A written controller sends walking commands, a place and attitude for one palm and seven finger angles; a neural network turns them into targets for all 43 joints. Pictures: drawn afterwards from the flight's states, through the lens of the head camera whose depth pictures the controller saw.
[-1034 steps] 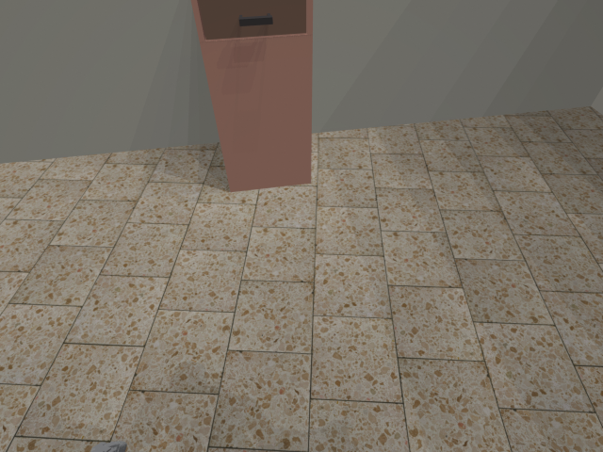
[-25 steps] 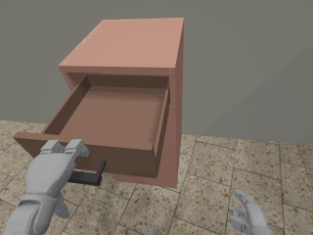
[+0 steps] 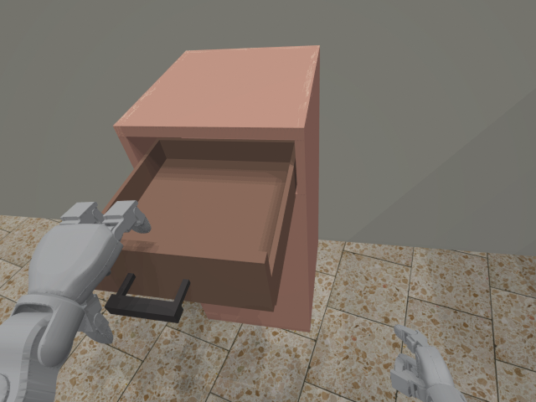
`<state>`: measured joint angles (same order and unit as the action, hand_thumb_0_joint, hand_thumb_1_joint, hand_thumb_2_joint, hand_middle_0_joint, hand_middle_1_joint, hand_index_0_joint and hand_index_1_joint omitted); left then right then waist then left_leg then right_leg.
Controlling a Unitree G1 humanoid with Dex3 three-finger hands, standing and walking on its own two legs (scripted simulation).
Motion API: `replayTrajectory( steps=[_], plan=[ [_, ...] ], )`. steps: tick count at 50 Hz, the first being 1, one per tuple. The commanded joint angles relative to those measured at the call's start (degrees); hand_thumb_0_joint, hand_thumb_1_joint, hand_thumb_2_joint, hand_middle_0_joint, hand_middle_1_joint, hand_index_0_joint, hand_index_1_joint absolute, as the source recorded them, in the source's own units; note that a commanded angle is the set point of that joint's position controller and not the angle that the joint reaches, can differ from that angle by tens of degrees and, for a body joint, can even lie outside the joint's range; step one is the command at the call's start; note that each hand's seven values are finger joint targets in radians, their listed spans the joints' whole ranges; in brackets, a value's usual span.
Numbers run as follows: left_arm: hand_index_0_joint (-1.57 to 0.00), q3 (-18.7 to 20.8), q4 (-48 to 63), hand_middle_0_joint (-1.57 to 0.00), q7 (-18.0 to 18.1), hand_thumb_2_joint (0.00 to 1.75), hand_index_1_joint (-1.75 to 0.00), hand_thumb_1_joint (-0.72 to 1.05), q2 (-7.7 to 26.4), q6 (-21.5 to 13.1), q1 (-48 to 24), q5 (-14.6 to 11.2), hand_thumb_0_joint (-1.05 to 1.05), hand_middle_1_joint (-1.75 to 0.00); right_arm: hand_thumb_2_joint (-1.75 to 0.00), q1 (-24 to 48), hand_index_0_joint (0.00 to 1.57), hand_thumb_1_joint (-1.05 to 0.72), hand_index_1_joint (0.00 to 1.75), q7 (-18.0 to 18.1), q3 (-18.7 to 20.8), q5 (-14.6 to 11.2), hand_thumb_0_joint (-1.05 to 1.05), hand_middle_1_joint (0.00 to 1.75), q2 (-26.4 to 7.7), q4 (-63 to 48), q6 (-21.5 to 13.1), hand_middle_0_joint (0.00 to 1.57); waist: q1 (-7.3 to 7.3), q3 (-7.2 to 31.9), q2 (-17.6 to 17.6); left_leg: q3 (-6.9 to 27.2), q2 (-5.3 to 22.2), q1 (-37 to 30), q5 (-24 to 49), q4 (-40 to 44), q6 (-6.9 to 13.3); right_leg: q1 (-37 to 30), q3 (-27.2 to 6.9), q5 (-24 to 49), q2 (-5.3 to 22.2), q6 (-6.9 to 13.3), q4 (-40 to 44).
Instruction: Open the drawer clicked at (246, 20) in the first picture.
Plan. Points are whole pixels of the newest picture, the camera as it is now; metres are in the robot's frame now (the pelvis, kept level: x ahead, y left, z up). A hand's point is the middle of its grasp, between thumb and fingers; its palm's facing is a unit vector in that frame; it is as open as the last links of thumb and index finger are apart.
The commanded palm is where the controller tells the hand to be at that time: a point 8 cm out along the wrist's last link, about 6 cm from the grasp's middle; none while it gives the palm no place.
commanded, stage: lift the hand off the handle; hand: left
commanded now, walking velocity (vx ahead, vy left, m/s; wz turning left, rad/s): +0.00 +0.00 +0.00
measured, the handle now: (150, 295) +0.24 +0.24 +0.04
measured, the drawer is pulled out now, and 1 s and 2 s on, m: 0.30 0.30 0.30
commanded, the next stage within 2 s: draw the hand back to the body in 0.30 s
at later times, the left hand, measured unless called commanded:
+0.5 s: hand (111, 256) +0.22 +0.23 +0.17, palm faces +0.11 -0.03 -0.99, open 13.8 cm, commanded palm +0.18 +0.24 +0.23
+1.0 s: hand (75, 269) +0.19 +0.26 +0.18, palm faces +0.13 -0.01 -0.99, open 13.8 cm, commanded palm +0.15 +0.26 +0.23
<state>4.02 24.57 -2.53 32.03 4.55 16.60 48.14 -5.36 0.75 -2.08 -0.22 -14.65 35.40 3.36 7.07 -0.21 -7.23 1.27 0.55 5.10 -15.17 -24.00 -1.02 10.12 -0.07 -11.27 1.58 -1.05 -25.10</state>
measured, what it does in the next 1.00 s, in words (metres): stands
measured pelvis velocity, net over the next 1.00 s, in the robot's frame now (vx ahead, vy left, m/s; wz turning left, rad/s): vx -0.01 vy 0.00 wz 0.01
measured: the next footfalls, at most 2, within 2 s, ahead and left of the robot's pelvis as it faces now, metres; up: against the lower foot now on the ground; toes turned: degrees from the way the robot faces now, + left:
none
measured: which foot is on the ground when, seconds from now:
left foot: down 0.00-1.00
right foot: down 0.00-1.00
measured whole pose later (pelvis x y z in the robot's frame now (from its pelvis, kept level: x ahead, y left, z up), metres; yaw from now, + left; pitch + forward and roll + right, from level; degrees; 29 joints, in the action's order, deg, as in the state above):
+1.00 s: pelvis -0.01 +0.00 +0.00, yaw +1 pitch -4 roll +0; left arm 12.0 27.0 -6.2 37.6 0.7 17.5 41.6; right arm -6.1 0.7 -1.9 -0.5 -15.5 34.8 0.7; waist 7.2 -1.2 -6.8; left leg 1.9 0.6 6.3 -14.8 -25.0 -1.1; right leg 10.5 0.5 -10.5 1.6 -1.0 -24.9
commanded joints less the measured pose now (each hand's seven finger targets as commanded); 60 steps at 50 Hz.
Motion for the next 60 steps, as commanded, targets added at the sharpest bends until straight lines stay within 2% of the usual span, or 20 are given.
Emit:
replayTrajectory(
  steps=[1, 2, 4, 11, 13, 16, 17, 21, 23, 26, 35, 41, 50, 51, 52, 53, 55, 56, 57, 60],
  plan=[
    [-0.3, 12.4, 13.9, -0.3, 1.4, 0.3, -1.2, -0.5, 15.0, -0.3, -8.6, -1.0, 0.0, -1.2, -0.9, 11.7, 0.2, -0.9, 0.3, 0.0, 1.4, -0.6, 0.0, 0.3, -5.6, -10.6, -3.6, 0.2, 0.56, 7.2, 3.6, -2.3, -0.7, 4.5, 13.4, 3.7, 1.2, -7.5, 1.9, 7.1, -2.3, 1.2, 3.7],
    [-0.3, 10.3, 12.9, -0.3, 1.1, 0.3, -1.2, -0.5, 13.0, -0.3, -8.9, -0.7, 0.0, -1.2, -0.9, 10.7, 0.2, -0.9, 0.3, -0.3, 1.0, -0.1, 0.0, 0.3, -4.7, -10.4, -3.6, 0.2, 0.61, 7.5, 4.8, -2.8, -1.0, 4.6, 13.5, 4.0, 1.4, -7.7, 2.7, 6.4, -1.4, 1.1, 3.3],
    [-0.3, 12.3, 10.3, -0.3, 0.6, 0.3, -1.2, -0.5, 15.2, -0.3, -11.2, -1.7, 0.0, -1.2, -0.9, 10.3, 0.2, -0.9, 0.3, -0.1, 1.6, -0.4, 0.0, 0.3, -5.3, -9.3, -3.2, 0.2, 0.07, 4.5, 4.5, -2.8, -1.2, 5.5, 11.9, 4.6, 1.3, -6.5, 2.6, 5.3, -1.7, 1.1, 4.1],
    [-0.3, 14.4, 8.5, -0.3, -2.9, 0.3, -1.2, -0.5, 18.3, -0.1, -16.8, -4.6, 0.0, -1.2, -0.9, 11.4, 0.2, -0.9, 0.3, 0.0, 1.5, -1.4, 0.0, 0.3, -5.6, -9.8, -4.7, 0.2, -0.01, 6.8, 3.6, -2.4, -1.5, 4.5, 10.6, 3.9, 1.4, -6.6, 1.4, 4.1, -2.0, 0.9, 4.9],
    [-0.3, 10.1, 5.1, -0.3, -4.5, 0.3, -1.2, -0.5, 14.4, -0.4, -16.3, -5.0, 0.0, -1.2, -0.9, 9.6, 0.2, -0.9, 0.3, 0.1, 1.7, -1.3, 0.0, 0.3, -5.4, -9.1, -4.6, 0.2, -1.27, 4.7, 5.4, -2.8, -1.6, 5.6, 8.9, 4.8, 1.4, -5.5, 2.6, 2.2, -1.6, 0.7, 5.1],
    [-0.3, 12.1, 8.1, -0.3, -5.2, 0.3, -1.2, -0.5, 17.3, -1.6, -19.0, -4.9, 0.0, -1.2, -0.9, 10.7, 0.2, -0.9, 0.3, 0.1, 1.5, -1.5, 0.0, 0.3, -6.0, -10.2, -5.4, 0.2, -0.66, 6.5, 3.4, -2.4, -1.6, 5.4, 7.9, 4.2, 1.4, -5.7, 1.9, 1.6, -2.2, 0.9, 5.0],
    [-0.3, 9.4, 8.2, -0.3, -5.3, 0.3, -1.2, -0.5, 15.1, -2.4, -20.9, -4.0, 0.0, -1.2, -0.9, 10.0, 0.2, -0.9, 0.3, 0.0, 1.0, -0.7, 0.0, 0.3, -5.4, -10.2, -5.6, 0.2, -0.68, 8.1, 4.1, -2.7, -2.0, 5.2, 8.5, 4.2, 1.5, -6.2, 2.6, 1.2, -1.6, 1.0, 4.4],
    [-0.3, 15.4, 10.8, -0.3, -3.1, 0.3, -1.2, -0.5, 19.5, -4.0, -19.2, -4.0, 0.0, -1.2, -0.9, 10.0, 0.2, -0.9, 0.3, -0.1, 1.7, -0.7, 0.0, 0.3, -5.9, -10.5, -6.1, 0.2, 0.58, 10.5, 2.7, -2.1, -1.7, 4.4, 10.2, 3.6, 1.3, -7.7, 1.9, 3.6, -2.1, 1.2, 4.2],
    [-0.3, 14.5, 8.5, -0.3, -2.0, 0.3, -1.2, -0.5, 17.1, -4.1, -15.8, -4.2, 0.0, -1.2, -0.9, 9.1, 0.2, -0.9, 0.3, -0.4, 1.8, -0.5, 0.0, 0.3, -5.0, -9.7, -5.6, 0.2, 0.48, 8.9, 3.9, -2.6, -1.8, 5.3, 10.9, 4.0, 1.0, -7.6, 2.6, 3.9, -1.5, 1.2, 3.8],
    [-0.3, 18.1, 8.9, -0.3, -0.8, 0.3, -1.2, -0.5, 19.5, -2.8, -14.7, -4.9, 0.0, -1.2, -0.9, 10.2, 0.2, -0.9, 0.3, -0.8, 1.8, -1.0, 0.0, 0.3, -5.6, -10.1, -5.6, 0.2, 1.34, 8.1, 3.2, -2.5, -1.5, 5.8, 11.3, 3.3, 0.9, -7.3, 1.6, 4.8, -1.9, 1.3, 3.9],
    [-0.3, 12.2, 11.7, -0.3, -2.6, 0.3, -1.2, -0.5, 16.0, -1.6, -13.5, -5.0, 0.0, -1.2, -0.9, 9.6, 0.2, -0.9, 0.3, -0.2, 1.8, -1.1, 0.0, 0.3, -6.0, -10.9, -5.5, 0.2, -0.28, 8.4, 4.3, -2.8, -1.9, 5.1, 8.7, 3.8, 1.5, -6.1, 2.5, 2.6, -1.4, 0.7, 3.8],
    [-0.3, 18.8, 12.8, -0.3, -1.6, 0.3, -1.2, -0.5, 21.0, -3.6, -12.6, -5.1, 0.0, -1.2, -0.9, 9.9, 0.2, -0.9, 0.3, 0.4, 1.7, -0.7, 0.0, 0.3, -6.3, -10.6, -6.4, 0.2, 0.54, 7.9, 2.6, -2.0, -1.4, 4.9, 9.1, 2.9, 1.2, -5.9, 2.0, 2.6, -1.9, 1.0, 4.4],
    [-0.3, 17.4, 11.2, -0.3, -1.8, 0.3, -1.2, -0.5, 18.2, -2.9, -7.4, -7.2, 0.0, -1.2, -0.9, 8.7, 0.2, -0.9, 0.3, 0.2, 1.9, -0.7, 0.0, 0.3, -6.3, -10.5, -5.4, 0.2, -0.15, 4.4, 4.3, -2.5, -1.4, 6.5, 8.7, 3.9, 1.0, -5.1, 3.1, 2.6, -1.2, 0.6, 4.2],
    [-0.3, 18.5, 19.9, -0.3, 1.6, 0.32, -1.18, -0.47, -1.9, -9.3, -17.6, -44.0, 0.0, -1.18, -0.9, 7.5, 0.2, -0.9, 0.3, 1.4, 2.2, -0.9, 0.0, 0.3, -2.0, -14.3, -9.4, 0.2, -5.68, 1.4, 6.3, -3.0, -0.1, 0.7, 4.5, 1.7, 2.2, -1.3, 3.4, 1.7, -3.1, 1.8, 7.2],
    [-0.29, 21.1, 5.2, -0.29, 4.2, 0.33, -1.15, -0.43, 1.5, -11.2, -5.5, -45.0, 0.0, -1.15, -0.9, 4.3, 0.2, -0.9, 0.3, 2.8, 1.7, 0.3, 0.0, 0.3, -3.4, -10.1, -11.3, 0.2, -5.5, -1.3, 12.6, -2.7, 1.1, 2.6, 1.9, 2.5, 1.9, -1.7, 4.3, 0.1, -2.9, 1.4, 5.8],
    [-0.29, 22.9, 9.1, -0.29, 4.8, 0.34, -1.13, -0.4, 0.2, -12.4, -1.1, -49.5, 0.0, -1.13, -0.9, 4.1, 0.2, -0.9, 0.3, 3.4, 2.1, 0.0, 0.0, 0.3, -3.7, -10.5, -11.6, 0.2, -4.07, 0.5, 14.6, -1.9, 1.1, 3.1, 2.6, 3.6, 1.8, -3.7, 4.6, -0.3, -2.6, 1.0, 6.1],
    [-0.29, 24.4, 19.4, -0.29, 6.7, 0.37, -1.09, -0.32, 2.0, -16.0, -8.1, -50.9, 0.0, -1.09, -0.9, 4.8, 0.2, -0.9, 0.3, 4.0, 2.0, 0.2, 0.0, 0.3, -3.3, -10.7, -14.0, 0.2, -3.45, 6.6, 7.1, -3.0, 0.4, 0.8, 3.2, 3.8, 1.6, -6.3, 3.5, -0.4, -1.7, 0.7, 6.1],
    [-0.29, 25.7, 18.9, -0.29, 7.6, 0.39, -1.07, -0.29, 3.1, -17.0, -8.1, -51.2, 0.0, -1.07, -0.9, 4.6, 0.2, -0.9, 0.3, 4.4, 1.8, 0.6, 0.0, 0.3, -3.3, -9.5, -15.3, 0.2, -3.25, 5.6, 2.3, -3.5, 0.1, 0.4, 3.0, 3.7, 1.3, -5.6, 3.1, -0.7, -2.0, 0.9, 6.7],
    [-0.28, 23.0, 16.8, -0.28, 8.1, 0.4, -1.04, -0.26, -0.7, -17.5, -6.4, -51.1, 0.0, -1.04, -0.9, 3.7, 0.2, -0.9, 0.3, 4.5, 1.4, 0.8, 0.0, 0.3, -2.4, -9.2, -16.1, 0.2, -3.23, 4.6, 1.6, -3.4, 0.1, 1.5, 3.4, 4.5, 1.0, -6.1, 3.7, -0.5, -1.7, 1.2, 6.4],
    [-0.27, 22.8, 15.7, -0.27, 8.7, 0.45, -0.98, -0.15, -1.5, -18.2, -6.1, -51.4, 0.0, -0.98, -0.9, 3.0, 0.2, -0.9, 0.3, 4.3, 1.9, 0.8, 0.0, 0.3, -2.6, -8.6, -17.0, 0.2, -3.0, 2.0, 2.2, -3.4, 0.3, 2.8, 5.3, 5.2, 0.9, -6.4, 3.1, 1.0, -1.8, 1.4, 6.6]
  ],
)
